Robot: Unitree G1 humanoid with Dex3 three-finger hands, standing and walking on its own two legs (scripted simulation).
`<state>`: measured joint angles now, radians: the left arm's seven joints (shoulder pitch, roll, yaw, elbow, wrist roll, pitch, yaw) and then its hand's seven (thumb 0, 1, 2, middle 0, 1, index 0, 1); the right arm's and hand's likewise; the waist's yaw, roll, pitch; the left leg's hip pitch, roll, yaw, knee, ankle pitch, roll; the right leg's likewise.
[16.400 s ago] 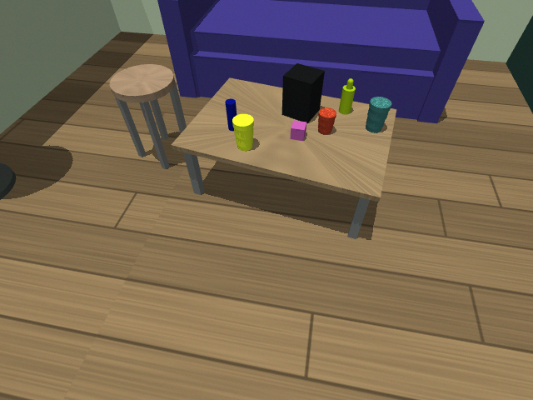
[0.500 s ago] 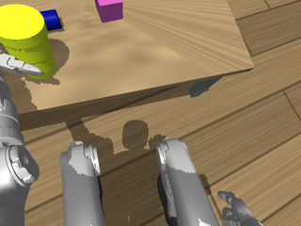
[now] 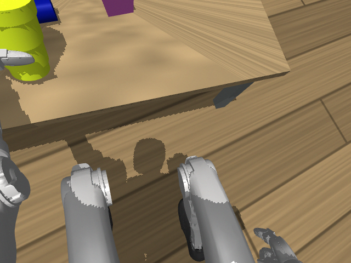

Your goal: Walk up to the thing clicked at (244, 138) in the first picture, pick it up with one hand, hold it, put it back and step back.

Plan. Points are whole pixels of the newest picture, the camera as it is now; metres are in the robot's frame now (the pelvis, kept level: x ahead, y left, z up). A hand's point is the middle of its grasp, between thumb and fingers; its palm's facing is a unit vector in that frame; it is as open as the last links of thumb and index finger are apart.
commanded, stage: settle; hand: left
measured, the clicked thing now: (16, 37) +0.53 +0.27 +0.02
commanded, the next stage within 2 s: lift in 1.22 s
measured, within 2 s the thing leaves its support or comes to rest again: neither
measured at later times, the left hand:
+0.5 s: hand out of the picture +0.55 +0.30 +0.08, palm faces +0.29 -0.95 -0.07, open 12.5 cm
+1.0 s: hand out of the picture +0.54 +0.30 +0.12, palm faces +0.28 -0.96 -0.05, open 12.5 cm
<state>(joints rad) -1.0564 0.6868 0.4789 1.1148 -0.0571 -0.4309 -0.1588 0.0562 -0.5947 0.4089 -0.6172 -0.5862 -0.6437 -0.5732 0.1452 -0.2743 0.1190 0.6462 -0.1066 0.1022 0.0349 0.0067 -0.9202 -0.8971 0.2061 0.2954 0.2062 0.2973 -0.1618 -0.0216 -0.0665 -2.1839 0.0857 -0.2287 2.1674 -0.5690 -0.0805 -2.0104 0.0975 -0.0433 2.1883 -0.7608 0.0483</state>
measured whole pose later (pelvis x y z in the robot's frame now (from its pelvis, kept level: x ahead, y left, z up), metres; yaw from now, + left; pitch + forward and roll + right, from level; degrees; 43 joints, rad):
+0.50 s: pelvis +0.02 +0.00 +0.05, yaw +1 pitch +35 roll -7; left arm -0.95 0.63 0.49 0.95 -0.03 -0.30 -0.11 -0.05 -0.61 0.74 -0.88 -1.10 -0.64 -0.96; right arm 0.18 -0.25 0.08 0.67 -0.07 0.13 0.02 0.01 -0.93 -0.90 0.21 0.30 0.21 0.30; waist -0.17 0.02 -0.12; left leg -2.06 0.10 -0.20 2.04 -0.60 -0.08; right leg -1.89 0.09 -0.04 2.05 -0.77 0.04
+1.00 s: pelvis +0.03 +0.01 +0.11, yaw +3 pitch +36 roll -6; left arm -0.89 0.55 0.47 0.97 -0.06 -0.35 -0.15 -0.05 -0.61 0.77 -0.84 -1.16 -0.60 -1.01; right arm 0.17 -0.25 0.03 0.66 -0.06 0.09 0.02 0.01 -0.90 -0.90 0.21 0.30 0.21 0.30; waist -0.14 0.02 -0.15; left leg -1.89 0.10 -0.15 1.85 -0.59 -0.06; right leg -1.72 0.06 -0.02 1.85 -0.76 0.04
